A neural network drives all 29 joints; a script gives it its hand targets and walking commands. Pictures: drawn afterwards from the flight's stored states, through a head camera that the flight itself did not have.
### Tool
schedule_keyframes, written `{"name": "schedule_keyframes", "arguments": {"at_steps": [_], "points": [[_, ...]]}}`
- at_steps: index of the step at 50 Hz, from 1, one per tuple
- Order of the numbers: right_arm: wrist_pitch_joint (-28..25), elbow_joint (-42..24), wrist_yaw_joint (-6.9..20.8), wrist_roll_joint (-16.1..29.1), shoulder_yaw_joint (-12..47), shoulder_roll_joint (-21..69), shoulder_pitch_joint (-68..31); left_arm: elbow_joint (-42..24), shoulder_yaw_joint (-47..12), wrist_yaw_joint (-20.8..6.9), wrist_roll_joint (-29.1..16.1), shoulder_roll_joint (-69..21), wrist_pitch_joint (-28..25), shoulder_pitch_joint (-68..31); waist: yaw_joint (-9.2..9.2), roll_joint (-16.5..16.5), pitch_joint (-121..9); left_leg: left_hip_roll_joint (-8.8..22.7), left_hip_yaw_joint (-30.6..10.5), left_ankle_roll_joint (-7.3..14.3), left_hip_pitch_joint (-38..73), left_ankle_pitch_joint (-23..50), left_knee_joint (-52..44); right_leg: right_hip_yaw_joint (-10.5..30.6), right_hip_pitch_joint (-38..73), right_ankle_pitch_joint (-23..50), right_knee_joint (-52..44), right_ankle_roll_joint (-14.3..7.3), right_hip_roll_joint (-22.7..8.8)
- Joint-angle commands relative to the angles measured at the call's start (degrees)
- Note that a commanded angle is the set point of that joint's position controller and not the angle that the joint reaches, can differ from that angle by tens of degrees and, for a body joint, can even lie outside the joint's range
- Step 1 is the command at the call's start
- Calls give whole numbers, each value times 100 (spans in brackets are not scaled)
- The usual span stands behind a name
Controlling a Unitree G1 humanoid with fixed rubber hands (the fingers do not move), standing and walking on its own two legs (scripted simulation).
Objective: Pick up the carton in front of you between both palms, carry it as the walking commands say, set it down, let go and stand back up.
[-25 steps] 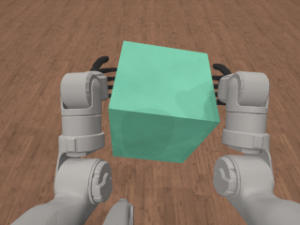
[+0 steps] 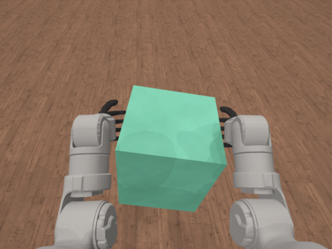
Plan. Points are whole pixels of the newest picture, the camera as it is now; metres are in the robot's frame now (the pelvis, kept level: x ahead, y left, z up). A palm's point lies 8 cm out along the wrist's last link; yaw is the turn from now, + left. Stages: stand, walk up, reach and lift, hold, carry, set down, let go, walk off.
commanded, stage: carry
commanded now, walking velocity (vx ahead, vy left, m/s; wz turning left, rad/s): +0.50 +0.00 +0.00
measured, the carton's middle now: (165, 151) +0.36 +0.01 +0.03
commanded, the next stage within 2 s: none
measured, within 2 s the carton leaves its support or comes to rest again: neither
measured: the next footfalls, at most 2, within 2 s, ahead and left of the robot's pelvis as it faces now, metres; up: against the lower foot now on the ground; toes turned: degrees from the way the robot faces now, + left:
right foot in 0.04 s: +0.19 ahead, -0.12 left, +0.00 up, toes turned -9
left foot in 0.44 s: +0.44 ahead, +0.12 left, +0.00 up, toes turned +12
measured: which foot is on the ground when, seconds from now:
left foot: down 0.00-0.08, up 0.10-0.42, down 0.44-0.92, up 0.94-1.00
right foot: up 0.00-0.02, down 0.04-0.46, up 0.48-0.88, down 0.90-1.00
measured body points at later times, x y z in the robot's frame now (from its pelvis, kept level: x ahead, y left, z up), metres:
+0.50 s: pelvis +0.32 +0.02 -0.02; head +0.29 +0.03 +0.43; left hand +0.61 +0.17 +0.08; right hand +0.61 -0.12 +0.08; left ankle +0.41 +0.11 -0.74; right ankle +0.16 -0.10 -0.71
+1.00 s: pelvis +0.63 -0.02 -0.01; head +0.60 -0.04 +0.44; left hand +0.91 +0.13 +0.07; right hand +0.92 -0.17 +0.05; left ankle +0.47 +0.10 -0.67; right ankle +0.70 -0.11 -0.74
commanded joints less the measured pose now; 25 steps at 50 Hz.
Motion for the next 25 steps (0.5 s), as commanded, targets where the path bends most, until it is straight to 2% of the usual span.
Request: {"name": "schedule_keyframes", "arguments": {"at_steps": [1, 2, 3, 4, 5, 6, 7, 8, 9, 10, 13, 15, 18, 20, 21, 22, 23, 24, 25], "points": [[-352, -1104, 1689, 2551, 2896, 6476, -4093, -271, -3205, -1425, -2601, -7154, -14, -3422, -118, 922, -2532, 863, -123, 365, 1414, 2832, 533, -532, 1501, 590, -1118, -107, 283], [-349, -1139, 1696, 2518, 2992, 6511, -3781, -320, -3255, -1466, -2573, -7185, -11, -3238, -98, 696, -2773, 748, 53, 163, 771, 2906, 1220, -432, 2651, 494, -1027, -239, 125], [-327, -1208, 1716, 2520, 3069, 6468, -3595, -279, -3243, -1507, -2482, -7140, -8, -2822, 34, 180, -3115, 636, 133, -59, -235, 1735, 2238, 654, 3845, 409, -859, -503, -785], [-264, -1259, 1762, 2575, 3175, 6673, -3525, -273, -3215, -1493, -2281, -6923, -58, -2575, 85, -1295, -3367, 25, 111, -243, -2131, 513, 3469, 2480, 5284, 277, -836, -1250, -1751], [-265, -1436, 1804, 2583, 3292, 6698, -3461, -394, -3272, -1489, -2181, -6980, -98, -2275, 98, -1836, -3124, -219, -223, -214, -3380, -1286, 4145, 3195, 5639, 786, -1035, -1537, -2004], [-300, -1590, 1833, 2634, 3459, 6825, -3461, -691, -3315, -1503, -2121, -6941, -116, -2149, 106, -1350, -2987, 55, -535, -115, -3670, -1386, 4527, 2860, 5600, 1215, -934, -1450, -2000], [-342, -1787, 1852, 2702, 3606, 6908, -3305, -1052, -3431, -1514, -2111, -6997, -142, -2031, 110, -689, -2842, 218, -618, -98, -3715, -1271, 4473, 2478, 5328, 1543, -904, -1316, -1940], [-384, -1994, 1859, 2761, 3745, 6994, -3096, -1499, -3570, -1515, -2131, -7015, -171, -1984, 89, -389, -2655, 376, -632, -115, -3589, -1004, 4027, 2044, 4945, 1458, -1049, -1092, -1821], [-429, -2239, 1850, 2803, 3891, 7045, -2932, -1879, -3711, -1512, -2142, -7001, -189, -1943, 77, -461, -2571, 435, -608, -163, -3307, -787, 3481, 1658, 4626, 1323, -1250, -930, -1684], [-477, -2524, 1825, 2817, 4054, 7031, -2757, -2189, -3853, -1512, -2146, -6947, -205, -1825, 73, -641, -2565, 346, -455, -210, -3012, -602, 3106, 1326, 4446, 1318, -1347, -866, -1553], [-575, -3265, 1732, 2725, 4436, 6832, -2128, -2750, -4281, -1571, -2175, -6700, -207, -1038, 62, -879, -2473, 210, -133, -234, -2678, -87, 2227, 659, 4266, 1307, -1368, -855, -1260], [-543, -3571, 1681, 2587, 4565, 6489, -1628, -2667, -4401, -1662, -2214, -6712, -178, -361, 65, -938, -2287, 166, 71, -199, -2455, 473, 1639, 381, 4064, 1477, -1399, -828, -1164], [-404, -3603, 1781, 2385, 4657, 6200, -737, -2383, -4425, -1742, -2062, -6556, -154, 607, 78, -954, -1943, 18, 304, -138, -1909, 1149, 824, 62, 3709, 1575, -1318, -657, -1015], [-347, -3493, 1913, 2323, 4690, 6048, -399, -2236, -4477, -1783, -2018, -6530, -166, 833, 46, -799, -1745, -37, 548, -76, -1200, 1474, 331, -115, 3326, 1308, -979, -494, -948], [-309, -3311, 1977, 2385, 4695, 6097, -277, -2220, -4514, -1789, -2042, -6466, -151, 807, 2, -520, -1786, -127, 743, -21, -394, 1345, 204, -319, 2869, 1236, -465, -374, -822], [-299, -3171, 2026, 2410, 4650, 6001, -163, -2243, -4560, -1795, -2081, -6388, -136, 744, -46, -259, -1977, -28, 631, 68, 604, 932, 371, -504, 2254, 1139, 278, -243, -652], [-292, -3028, 2049, 2371, 4563, 5853, -44, -2266, -4596, -1806, -2122, -6272, -100, 617, -162, 567, -2184, 1004, -901, 270, 1460, 185, 68, -599, 1280, -91, 1538, 27, -376], [-338, -2790, 2069, 2254, 4494, 5837, -78, -2416, -4689, -1811, -2195, -6272, -35, 350, -193, 1917, -2288, 2198, -3178, 1126, 2533, -179, -404, -404, -467, -1678, 2929, 207, 291], [-359, -2748, 2075, 2319, 4461, 5945, 3, -2409, -4756, -1830, -2239, -6290, -31, 197, -192, 1795, -2089, 2384, -3543, 1400, 2485, 266, -576, 161, -1209, -2388, 3655, 78, 142]]}}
